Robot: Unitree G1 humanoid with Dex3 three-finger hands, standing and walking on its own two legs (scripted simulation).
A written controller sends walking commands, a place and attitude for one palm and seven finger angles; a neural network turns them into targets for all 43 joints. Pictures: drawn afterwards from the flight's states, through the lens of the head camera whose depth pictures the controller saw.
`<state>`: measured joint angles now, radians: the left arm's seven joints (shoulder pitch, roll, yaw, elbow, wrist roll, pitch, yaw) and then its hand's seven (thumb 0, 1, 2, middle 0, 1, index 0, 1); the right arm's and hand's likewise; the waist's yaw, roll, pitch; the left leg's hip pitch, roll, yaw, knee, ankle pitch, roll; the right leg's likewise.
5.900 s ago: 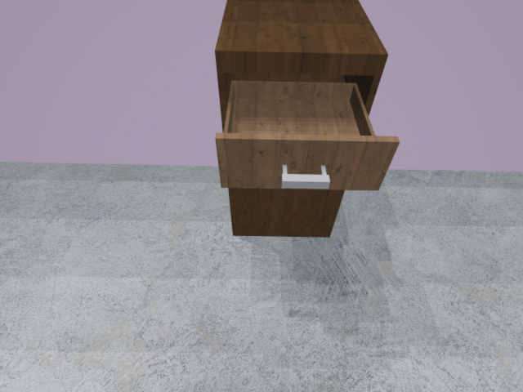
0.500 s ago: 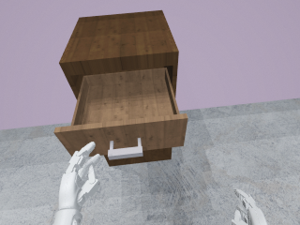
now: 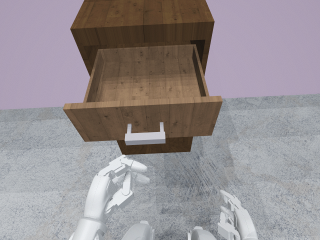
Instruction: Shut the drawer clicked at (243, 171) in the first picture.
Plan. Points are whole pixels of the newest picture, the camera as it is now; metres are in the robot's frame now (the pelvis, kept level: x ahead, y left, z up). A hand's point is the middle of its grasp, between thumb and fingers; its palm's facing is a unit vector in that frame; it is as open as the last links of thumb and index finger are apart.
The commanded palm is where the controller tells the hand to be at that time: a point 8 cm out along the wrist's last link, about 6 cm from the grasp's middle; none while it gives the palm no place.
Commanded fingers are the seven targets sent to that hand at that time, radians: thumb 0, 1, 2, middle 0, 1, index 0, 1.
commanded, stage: raise the hand and make a fist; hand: left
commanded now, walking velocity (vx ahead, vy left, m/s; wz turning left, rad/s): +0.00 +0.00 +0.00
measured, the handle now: (145, 132) +0.39 +0.07 +0.03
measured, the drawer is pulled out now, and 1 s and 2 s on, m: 0.28 0.28 0.28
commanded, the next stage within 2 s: bring the fist close to the handle in 1.14 s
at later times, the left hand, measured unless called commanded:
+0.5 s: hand (105, 188) +0.21 +0.12 +0.10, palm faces +0.14 -0.99 -0.02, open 3.1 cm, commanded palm +0.17 +0.16 +0.11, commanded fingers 0.00 0.90 0.90 -1.40 -1.60 -1.40 -1.60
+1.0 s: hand (117, 180) +0.21 +0.09 +0.13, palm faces +0.05 -1.00 +0.04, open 3.3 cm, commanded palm +0.17 +0.15 +0.13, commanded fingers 0.00 0.90 0.90 -1.40 -1.60 -1.40 -1.60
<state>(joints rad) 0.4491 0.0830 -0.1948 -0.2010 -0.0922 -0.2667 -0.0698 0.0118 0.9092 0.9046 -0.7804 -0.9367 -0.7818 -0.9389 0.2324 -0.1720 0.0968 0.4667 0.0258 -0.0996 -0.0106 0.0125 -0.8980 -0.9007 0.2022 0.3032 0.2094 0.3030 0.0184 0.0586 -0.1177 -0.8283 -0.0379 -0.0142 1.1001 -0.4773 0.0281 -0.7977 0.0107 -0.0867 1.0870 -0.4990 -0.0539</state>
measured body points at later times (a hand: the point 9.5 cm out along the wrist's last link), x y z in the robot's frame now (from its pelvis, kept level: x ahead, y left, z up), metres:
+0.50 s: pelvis +0.02 +0.00 +0.02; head +0.05 -0.02 +0.47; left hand +0.20 +0.18 +0.11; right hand +0.22 -0.22 -0.03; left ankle +0.04 +0.10 -0.66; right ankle +0.03 -0.09 -0.66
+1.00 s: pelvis +0.03 -0.01 +0.02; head +0.05 -0.03 +0.47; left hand +0.21 +0.15 +0.13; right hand +0.22 -0.23 -0.04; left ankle +0.04 +0.10 -0.66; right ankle +0.03 -0.09 -0.66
